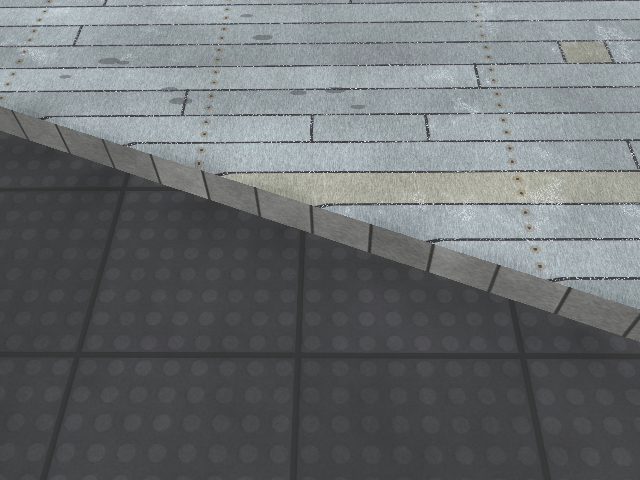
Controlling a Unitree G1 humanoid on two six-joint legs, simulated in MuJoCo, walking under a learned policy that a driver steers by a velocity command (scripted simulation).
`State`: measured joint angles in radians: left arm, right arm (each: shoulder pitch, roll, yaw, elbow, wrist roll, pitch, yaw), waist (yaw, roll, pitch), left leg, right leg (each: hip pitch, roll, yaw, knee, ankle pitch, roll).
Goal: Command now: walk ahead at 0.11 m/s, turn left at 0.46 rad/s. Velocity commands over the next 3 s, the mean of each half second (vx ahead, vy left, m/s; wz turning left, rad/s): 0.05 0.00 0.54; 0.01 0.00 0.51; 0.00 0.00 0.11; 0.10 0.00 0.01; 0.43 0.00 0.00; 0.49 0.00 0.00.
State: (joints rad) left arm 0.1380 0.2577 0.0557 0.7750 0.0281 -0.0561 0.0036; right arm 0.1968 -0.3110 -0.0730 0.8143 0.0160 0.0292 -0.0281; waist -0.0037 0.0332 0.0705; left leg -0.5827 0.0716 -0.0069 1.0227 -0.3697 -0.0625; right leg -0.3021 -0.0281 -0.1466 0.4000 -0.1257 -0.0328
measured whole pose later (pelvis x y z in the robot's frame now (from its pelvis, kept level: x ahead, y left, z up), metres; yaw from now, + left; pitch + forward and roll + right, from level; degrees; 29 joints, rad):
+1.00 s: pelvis +0.07 +0.01 +0.00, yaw +33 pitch +1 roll +1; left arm 0.15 0.27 0.06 0.79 0.00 0.01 0.02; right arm 0.18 -0.32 -0.08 0.66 0.01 0.07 -0.02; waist 0.03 0.02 0.07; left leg -0.39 0.01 -0.06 0.82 -0.43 -0.09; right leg -0.21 -0.05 -0.05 0.43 -0.23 0.01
